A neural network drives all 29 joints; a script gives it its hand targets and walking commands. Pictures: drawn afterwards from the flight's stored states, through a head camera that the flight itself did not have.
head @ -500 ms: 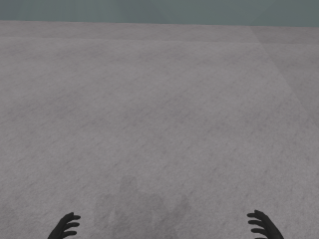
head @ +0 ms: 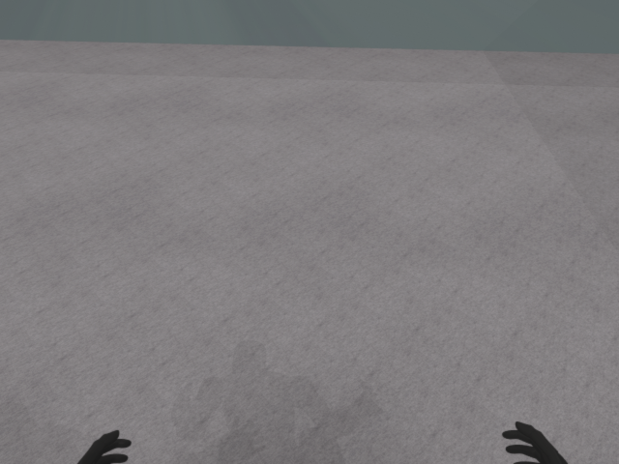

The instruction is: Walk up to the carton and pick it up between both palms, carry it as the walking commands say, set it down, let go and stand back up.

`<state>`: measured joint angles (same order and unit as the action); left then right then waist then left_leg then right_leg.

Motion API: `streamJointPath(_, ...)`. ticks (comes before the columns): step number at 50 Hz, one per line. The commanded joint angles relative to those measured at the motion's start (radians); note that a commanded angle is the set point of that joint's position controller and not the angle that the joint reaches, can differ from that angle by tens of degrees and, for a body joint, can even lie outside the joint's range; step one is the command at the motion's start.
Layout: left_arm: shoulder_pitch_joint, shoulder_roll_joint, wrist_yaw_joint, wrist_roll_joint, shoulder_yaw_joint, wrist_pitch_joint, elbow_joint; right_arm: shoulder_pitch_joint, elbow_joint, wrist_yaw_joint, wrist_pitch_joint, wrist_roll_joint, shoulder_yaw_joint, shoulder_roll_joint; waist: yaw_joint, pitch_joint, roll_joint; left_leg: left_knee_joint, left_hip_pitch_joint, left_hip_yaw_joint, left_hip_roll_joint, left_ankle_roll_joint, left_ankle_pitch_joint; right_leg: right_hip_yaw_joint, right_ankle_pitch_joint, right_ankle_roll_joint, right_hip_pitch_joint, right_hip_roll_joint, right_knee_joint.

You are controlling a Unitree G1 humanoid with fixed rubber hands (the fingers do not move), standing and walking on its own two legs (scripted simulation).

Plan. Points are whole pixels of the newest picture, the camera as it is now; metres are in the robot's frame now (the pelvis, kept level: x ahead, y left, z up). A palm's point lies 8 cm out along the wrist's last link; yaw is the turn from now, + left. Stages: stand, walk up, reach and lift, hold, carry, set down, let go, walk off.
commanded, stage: stand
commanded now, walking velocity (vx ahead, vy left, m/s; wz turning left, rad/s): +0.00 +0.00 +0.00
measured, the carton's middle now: out of the picture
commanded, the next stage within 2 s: walk up in 1.72 s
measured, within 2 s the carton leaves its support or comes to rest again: neither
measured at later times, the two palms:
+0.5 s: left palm out of the picture +0.12 +0.31 -0.07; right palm out of the picture +0.12 -0.30 -0.07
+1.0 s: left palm out of the picture +0.10 +0.31 -0.08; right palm out of the picture +0.10 -0.31 -0.08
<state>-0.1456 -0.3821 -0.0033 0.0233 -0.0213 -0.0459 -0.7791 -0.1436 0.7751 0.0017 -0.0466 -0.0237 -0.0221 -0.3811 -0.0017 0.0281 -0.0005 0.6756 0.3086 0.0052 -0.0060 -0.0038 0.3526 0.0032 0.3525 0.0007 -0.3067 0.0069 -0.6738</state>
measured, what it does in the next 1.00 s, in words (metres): stands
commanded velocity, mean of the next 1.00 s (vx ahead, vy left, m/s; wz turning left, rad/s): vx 0.00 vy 0.00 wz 0.00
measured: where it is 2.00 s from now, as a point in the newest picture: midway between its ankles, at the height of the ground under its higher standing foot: outside the picture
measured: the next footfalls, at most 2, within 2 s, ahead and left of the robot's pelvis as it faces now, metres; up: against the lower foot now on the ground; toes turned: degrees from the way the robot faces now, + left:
none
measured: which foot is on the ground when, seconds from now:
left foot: down 0.00-1.00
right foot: down 0.00-1.00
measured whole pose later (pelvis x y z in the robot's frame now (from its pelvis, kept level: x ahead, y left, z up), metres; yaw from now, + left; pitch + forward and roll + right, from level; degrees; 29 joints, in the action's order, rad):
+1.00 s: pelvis +0.00 +0.00 +0.03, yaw +0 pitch -2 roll +0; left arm -0.09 -0.40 0.00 0.01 0.00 -0.03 -1.05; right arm -0.09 1.05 0.00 -0.03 -0.01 -0.01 -0.39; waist 0.00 0.04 0.00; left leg 0.36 0.14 0.00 0.00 0.00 0.19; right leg 0.01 0.19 -0.01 -0.14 0.01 -0.36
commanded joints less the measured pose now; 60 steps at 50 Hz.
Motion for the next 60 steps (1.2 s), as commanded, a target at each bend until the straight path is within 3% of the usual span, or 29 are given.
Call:
streamJointPath(1,0.048,-0.166,0.004,-0.003,-0.038,-0.012,0.044,0.046,-0.043,-0.004,-0.012,0.003,-0.038,-0.166,0.001,-0.072,-0.002,-0.138,-0.030,-0.098,-0.082,-0.063,-0.178,-0.094,-0.185,0.064,0.034,0.080,0.131)
streamJointPath(31,0.101,-0.178,0.003,-0.012,-0.010,0.004,-0.180,0.100,0.183,-0.002,0.004,0.011,-0.015,-0.176,0.000,-0.045,-0.001,-0.346,-0.157,-0.101,-0.107,-0.031,-0.232,-0.096,-0.236,0.033,0.154,0.109,0.341)
streamJointPath(60,0.098,-0.187,0.008,-0.012,-0.004,0.013,-0.234,0.098,0.241,-0.005,0.014,0.013,-0.013,-0.184,0.001,-0.043,0.000,-0.385,-0.179,-0.101,-0.116,-0.027,-0.255,-0.094,-0.257,0.028,0.181,0.119,0.380)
